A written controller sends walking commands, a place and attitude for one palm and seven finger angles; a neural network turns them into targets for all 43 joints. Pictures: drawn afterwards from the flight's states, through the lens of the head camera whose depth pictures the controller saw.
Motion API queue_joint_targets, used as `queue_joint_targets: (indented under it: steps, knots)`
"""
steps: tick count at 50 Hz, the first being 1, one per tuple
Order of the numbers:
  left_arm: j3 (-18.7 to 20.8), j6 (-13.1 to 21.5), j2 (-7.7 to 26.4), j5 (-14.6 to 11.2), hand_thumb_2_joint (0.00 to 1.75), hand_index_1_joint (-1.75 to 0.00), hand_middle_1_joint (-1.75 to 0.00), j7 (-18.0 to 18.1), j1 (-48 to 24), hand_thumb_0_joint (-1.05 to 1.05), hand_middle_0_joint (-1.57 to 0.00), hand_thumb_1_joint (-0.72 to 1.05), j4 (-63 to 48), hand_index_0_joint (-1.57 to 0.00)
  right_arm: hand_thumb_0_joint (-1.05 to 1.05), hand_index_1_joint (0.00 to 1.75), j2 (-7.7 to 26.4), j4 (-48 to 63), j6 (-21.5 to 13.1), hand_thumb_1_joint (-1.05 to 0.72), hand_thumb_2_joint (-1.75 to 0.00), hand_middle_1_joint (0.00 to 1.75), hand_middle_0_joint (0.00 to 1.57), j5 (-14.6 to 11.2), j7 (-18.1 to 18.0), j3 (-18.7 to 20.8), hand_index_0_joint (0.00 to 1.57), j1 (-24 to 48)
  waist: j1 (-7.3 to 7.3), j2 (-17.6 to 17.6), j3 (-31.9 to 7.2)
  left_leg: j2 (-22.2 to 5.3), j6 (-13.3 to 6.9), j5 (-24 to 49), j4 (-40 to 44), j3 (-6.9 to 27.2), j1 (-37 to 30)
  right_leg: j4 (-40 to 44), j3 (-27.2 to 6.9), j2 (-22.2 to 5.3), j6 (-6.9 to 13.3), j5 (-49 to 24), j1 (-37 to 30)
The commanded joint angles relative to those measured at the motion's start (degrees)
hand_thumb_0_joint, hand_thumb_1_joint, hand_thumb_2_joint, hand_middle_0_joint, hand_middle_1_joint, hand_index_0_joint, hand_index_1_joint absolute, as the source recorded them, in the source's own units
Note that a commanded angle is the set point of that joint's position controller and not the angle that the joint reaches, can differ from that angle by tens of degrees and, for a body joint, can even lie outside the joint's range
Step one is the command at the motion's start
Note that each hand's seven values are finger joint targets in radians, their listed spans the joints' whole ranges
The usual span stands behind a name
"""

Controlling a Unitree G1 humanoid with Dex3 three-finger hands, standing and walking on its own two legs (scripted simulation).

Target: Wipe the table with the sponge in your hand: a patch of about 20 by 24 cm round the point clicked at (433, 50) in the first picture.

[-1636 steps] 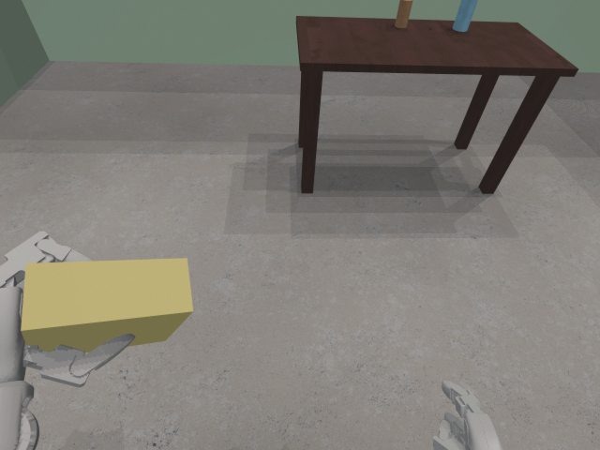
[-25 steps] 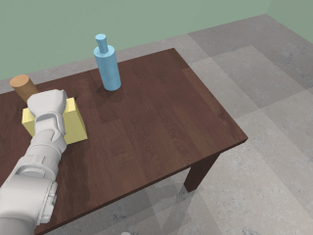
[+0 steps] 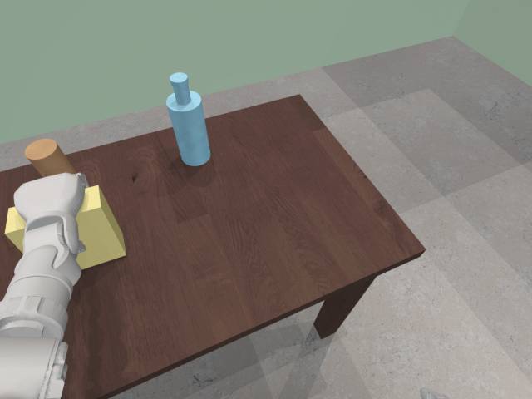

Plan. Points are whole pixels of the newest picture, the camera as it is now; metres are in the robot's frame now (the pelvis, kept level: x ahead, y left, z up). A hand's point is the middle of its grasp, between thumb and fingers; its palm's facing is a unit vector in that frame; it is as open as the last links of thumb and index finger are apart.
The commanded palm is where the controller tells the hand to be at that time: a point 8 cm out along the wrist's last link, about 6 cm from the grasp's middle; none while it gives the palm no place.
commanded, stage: slide back across to the first lane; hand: left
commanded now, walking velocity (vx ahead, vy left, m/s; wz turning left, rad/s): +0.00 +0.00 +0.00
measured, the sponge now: (78, 241) +0.36 +0.34 -0.03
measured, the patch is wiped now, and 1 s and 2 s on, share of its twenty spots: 1.00 1.00 1.00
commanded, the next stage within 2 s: wipe back along the first lane in 0.14 s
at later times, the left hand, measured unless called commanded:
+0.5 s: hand (48, 240) +0.34 +0.36 +0.02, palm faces -0.09 -0.03 -1.00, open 9.7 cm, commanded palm +0.31 +0.34 +0.06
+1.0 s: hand (46, 266) +0.30 +0.35 +0.02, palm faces -0.06 -0.03 -1.00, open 9.7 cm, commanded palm +0.26 +0.32 +0.05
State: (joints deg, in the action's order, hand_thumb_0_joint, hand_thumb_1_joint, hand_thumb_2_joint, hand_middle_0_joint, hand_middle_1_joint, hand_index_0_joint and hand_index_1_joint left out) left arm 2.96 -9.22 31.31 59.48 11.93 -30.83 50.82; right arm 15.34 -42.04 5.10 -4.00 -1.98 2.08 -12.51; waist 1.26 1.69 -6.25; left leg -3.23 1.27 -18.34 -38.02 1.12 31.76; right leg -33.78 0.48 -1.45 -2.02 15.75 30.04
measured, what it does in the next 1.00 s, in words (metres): stands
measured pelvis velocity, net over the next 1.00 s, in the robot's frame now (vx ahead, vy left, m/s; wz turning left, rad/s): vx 0.00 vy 0.01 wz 0.02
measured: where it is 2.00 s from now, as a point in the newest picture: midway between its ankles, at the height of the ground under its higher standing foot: outside the picture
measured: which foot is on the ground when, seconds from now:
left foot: down 0.00-1.00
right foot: down 0.00-1.00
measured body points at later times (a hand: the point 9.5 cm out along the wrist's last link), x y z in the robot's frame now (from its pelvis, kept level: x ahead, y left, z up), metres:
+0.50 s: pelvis +0.01 +0.01 +0.00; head +0.06 +0.00 +0.45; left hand +0.34 +0.36 +0.07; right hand +0.14 -0.26 -0.12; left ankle +0.00 +0.13 -0.72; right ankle +0.00 -0.15 -0.72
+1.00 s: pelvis +0.00 +0.01 +0.00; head +0.03 +0.00 +0.45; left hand +0.30 +0.34 +0.07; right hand +0.19 -0.24 -0.10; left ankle +0.00 +0.13 -0.72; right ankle +0.00 -0.15 -0.72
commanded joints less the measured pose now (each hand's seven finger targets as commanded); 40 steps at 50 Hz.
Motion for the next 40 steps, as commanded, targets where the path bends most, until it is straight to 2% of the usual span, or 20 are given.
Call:
queue_joint_targets:
  steps: [1,2,3,5,7,8,12,16,20,22,23,24,27,28,29,33,34,35,38,40]
  knots:
    - [3.06,0.95,15.57,2.16,1.30,-1.60,-1.60,0.48,-11.92,0.00,-1.20,0.10,-7.93,-1.20,0.00,0.30,8.93,5.80,-1.66,-0.90,-0.90,0.30,0.20,0.20,-0.62,2.97,0.20,0.15,-0.98,1.79,-15.71,3.42,-3.48,16.26,3.94,-1.86,-10.87,3.12,2.90,3.16,5.00,-14.27,-7.85]
    - [3.70,1.25,16.31,2.33,1.30,-1.60,-1.60,0.60,-12.33,0.00,-1.20,0.10,-7.96,-1.20,0.00,0.30,9.11,5.73,-1.58,-0.90,-0.90,0.30,0.20,0.35,-0.65,3.01,0.20,0.16,-0.88,0.63,-15.55,3.33,-3.44,16.68,3.84,-1.76,-10.61,2.98,2.94,3.15,4.96,-14.92,-7.83]
    - [3.05,1.52,15.50,2.18,1.30,-1.60,-1.60,0.66,-12.14,0.00,-1.20,0.10,-8.53,-1.20,0.00,0.30,8.99,5.91,-1.58,-0.90,-0.90,0.30,0.20,0.34,-0.63,3.00,0.20,0.31,-0.80,1.50,-15.37,3.45,-3.49,17.09,3.68,-2.05,-10.67,2.97,2.79,3.07,4.94,-15.75,-7.91]
    - [5.74,2.02,18.45,2.43,1.30,-1.60,-1.60,0.82,-10.31,0.00,-1.20,0.10,-8.89,-1.20,0.00,0.30,9.33,5.83,-1.39,-0.90,-0.90,0.30,0.20,0.53,-0.57,3.10,0.20,0.04,-1.68,2.45,-16.94,3.56,-3.39,19.47,3.28,-1.75,-11.17,2.25,2.84,3.12,5.19,-17.85,-9.12]
    - [4.99,2.01,17.35,2.55,1.30,-1.60,-1.60,0.90,-9.89,0.00,-1.20,0.10,-9.01,-1.20,0.00,0.30,9.22,6.00,-1.25,-0.90,-0.90,0.30,0.20,0.50,-0.37,3.19,0.20,0.47,-1.29,1.27,-15.72,3.54,-3.42,19.05,3.11,-1.99,-10.76,2.49,2.89,2.99,4.96,-18.00,-8.62]
    - [6.19,2.04,18.99,2.79,1.30,-1.60,-1.60,0.98,-9.69,0.00,-1.20,0.10,-9.08,-1.20,0.00,0.30,9.41,5.97,-1.13,-0.90,-0.90,0.30,0.20,0.56,-0.34,3.16,0.20,0.56,-1.57,1.44,-15.84,3.64,-3.36,18.95,3.11,-1.92,-10.37,2.32,2.83,2.97,5.03,-18.06,-8.93]
    - [7.28,2.24,21.06,2.68,1.30,-1.60,-1.60,0.62,-10.34,0.00,-1.20,0.10,-9.25,-1.20,0.00,0.30,9.63,5.90,-1.07,-0.90,-0.90,0.30,0.20,0.58,-0.56,3.08,0.20,0.49,-1.34,1.07,-15.74,3.82,-3.57,18.58,3.08,-1.97,-10.18,2.60,2.63,2.83,4.82,-18.10,-9.40]
    - [4.16,2.90,15.29,1.64,1.30,-1.60,-1.60,-0.42,-4.67,0.00,-1.20,0.10,-12.63,-1.20,0.00,0.30,8.99,6.77,-1.30,-0.90,-0.90,0.30,0.20,0.59,-0.17,3.48,0.20,0.91,-1.93,2.94,-18.06,3.54,-3.40,22.58,2.34,-1.84,-12.33,1.89,3.00,3.07,5.16,-20.87,-9.75]
    - [4.13,2.73,11.91,-0.93,1.30,-1.60,-1.60,-0.23,3.17,0.00,-1.20,0.10,-17.79,-1.20,0.00,0.30,8.86,7.88,-1.22,-0.90,-0.90,0.30,0.20,0.67,0.02,3.75,0.20,2.29,-2.47,0.36,-17.88,3.16,-3.53,24.07,2.05,-1.48,-12.92,1.93,3.36,3.32,5.11,-22.25,-10.97]
    - [4.93,1.83,12.02,-1.48,1.30,-1.60,-1.60,0.25,6.38,0.00,-1.20,0.10,-19.26,-1.20,0.00,0.30,8.91,8.12,-1.23,-0.90,-0.90,0.30,0.20,0.55,0.04,3.58,0.20,3.41,-2.79,-0.92,-16.01,3.24,-3.39,22.36,2.60,-1.40,-11.67,2.09,3.49,3.19,4.97,-21.39,-11.18]
    - [3.82,1.21,10.72,-1.66,1.30,-1.60,-1.60,0.42,7.35,0.00,-1.20,0.10,-20.03,-1.20,0.00,0.30,8.78,8.47,-1.28,-0.90,-0.90,0.30,0.20,0.46,0.05,3.33,0.20,4.12,-2.76,0.13,-14.43,3.40,-3.35,20.72,3.19,-1.52,-11.19,2.40,3.57,3.16,4.94,-19.56,-10.60]
    - [4.77,0.76,11.53,-1.65,1.30,-1.60,-1.60,0.78,6.39,0.00,-1.20,0.10,-20.93,-1.20,0.00,0.30,8.92,8.16,-1.46,-0.90,-0.90,0.30,0.20,0.40,0.02,3.30,0.20,4.59,-2.59,-0.22,-13.58,3.14,-3.35,20.84,3.39,-1.04,-11.51,2.36,3.69,3.21,5.06,-18.75,-10.08]
    - [3.59,-1.05,10.80,-1.17,1.30,-1.60,-1.60,0.99,7.94,0.00,-1.20,0.10,-21.70,-1.20,0.00,0.30,8.79,8.42,-1.73,-0.90,-0.90,0.30,0.20,0.40,-0.11,3.08,0.20,5.32,-2.90,-0.19,-12.26,3.47,-3.28,17.80,4.06,-0.96,-11.16,2.77,3.80,3.15,5.05,-15.34,-9.68]
    - [2.05,-1.71,8.88,-1.47,1.30,-1.60,-1.60,0.80,8.71,0.00,-1.20,0.10,-21.48,-1.20,0.00,0.30,8.64,8.68,-1.89,-0.90,-0.90,0.30,0.20,0.32,-0.19,2.94,0.20,5.74,-2.77,-0.72,-11.56,3.58,-3.36,16.57,4.26,-1.23,-10.94,3.10,3.77,3.12,4.95,-14.52,-9.50]
    - [3.37,-2.13,10.09,-1.68,1.30,-1.60,-1.60,0.75,8.46,0.00,-1.20,0.10,-20.83,-1.20,0.00,0.30,8.87,8.36,-1.88,-0.90,-0.90,0.30,0.20,0.17,-0.31,2.84,0.20,5.97,-2.77,-0.70,-10.32,3.50,-3.24,15.54,4.74,-0.80,-10.66,3.42,3.72,3.12,5.08,-12.95,-9.12]
    - [-0.18,-3.13,6.75,-1.39,1.30,-1.60,-1.60,-0.26,9.16,0.00,-1.20,0.10,-20.79,-1.20,0.00,0.30,8.43,9.24,-2.15,-0.90,-0.90,0.30,0.20,0.20,-0.56,2.36,0.20,6.77,-3.07,-0.80,-10.08,3.80,-3.15,13.47,4.95,-1.00,-10.72,3.46,3.85,3.06,5.10,-10.87,-8.61]
    - [0.63,-2.97,7.67,-1.28,1.30,-1.60,-1.60,-0.35,7.87,0.00,-1.20,0.10,-21.41,-1.20,0.00,0.30,8.49,8.97,-2.12,-0.90,-0.90,0.30,0.20,0.11,-0.58,2.31,0.20,6.90,-2.95,0.14,-10.34,3.66,-3.03,14.12,5.05,-0.51,-11.20,3.25,3.80,3.13,5.40,-10.86,-8.46]
    - [-1.01,-3.08,5.56,-1.22,1.30,-1.60,-1.60,-0.61,9.65,0.00,-1.20,0.10,-21.45,-1.20,0.00,0.30,8.23,9.45,-2.21,-0.90,-0.90,0.30,0.20,0.26,-0.56,2.36,0.20,6.69,-3.27,-0.07,-10.77,3.75,-3.11,14.27,4.79,-0.57,-11.70,3.12,4.05,3.27,5.39,-10.79,-8.42]
    - [-0.84,-3.28,5.28,-1.37,1.30,-1.60,-1.60,-0.87,11.61,0.00,-1.20,0.10,-21.20,-1.20,0.00,0.30,8.22,10.01,-2.09,-0.90,-0.90,0.30,0.20,0.28,-0.54,2.05,0.20,7.40,-3.30,-2.19,-9.49,3.76,-2.99,12.72,4.61,-0.60,-10.48,3.30,3.83,3.22,5.25,-10.44,-8.03]
    - [-0.53,-3.25,5.25,-1.70,1.30,-1.60,-1.60,-0.87,12.29,0.00,-1.20,0.10,-22.01,-1.20,0.00,0.30,8.27,10.32,-2.15,-0.90,-0.90,0.30,0.20,0.36,-0.77,1.99,0.20,7.44,-3.49,-1.70,-9.69,3.77,-3.01,12.83,4.65,-0.68,-10.65,3.16,3.85,3.20,5.28,-10.67,-8.42]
